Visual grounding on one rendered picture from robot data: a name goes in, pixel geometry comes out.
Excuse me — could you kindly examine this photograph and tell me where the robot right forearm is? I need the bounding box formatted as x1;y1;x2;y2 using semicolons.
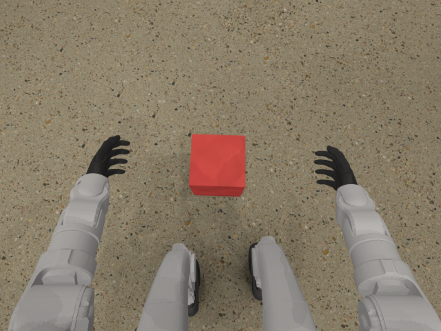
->
335;184;441;327

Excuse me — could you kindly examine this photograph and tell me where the carton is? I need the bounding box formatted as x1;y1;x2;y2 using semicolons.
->
189;134;245;197

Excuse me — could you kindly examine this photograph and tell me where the robot right upper arm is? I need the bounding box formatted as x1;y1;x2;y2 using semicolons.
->
358;294;441;331

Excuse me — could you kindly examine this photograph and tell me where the robot left forearm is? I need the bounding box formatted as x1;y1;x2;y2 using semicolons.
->
8;173;110;331

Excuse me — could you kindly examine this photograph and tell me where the robot right hand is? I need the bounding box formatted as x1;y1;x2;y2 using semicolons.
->
314;146;358;191

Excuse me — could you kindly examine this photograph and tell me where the robot left hand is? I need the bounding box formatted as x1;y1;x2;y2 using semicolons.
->
86;135;130;178

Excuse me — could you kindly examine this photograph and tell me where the robot left upper arm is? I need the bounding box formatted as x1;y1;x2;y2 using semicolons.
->
13;285;94;331

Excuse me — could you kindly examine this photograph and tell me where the left robot thigh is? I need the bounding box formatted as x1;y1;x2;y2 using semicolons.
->
137;250;196;331

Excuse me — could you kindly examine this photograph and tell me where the robot left shin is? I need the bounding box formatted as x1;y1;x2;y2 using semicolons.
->
172;243;195;303

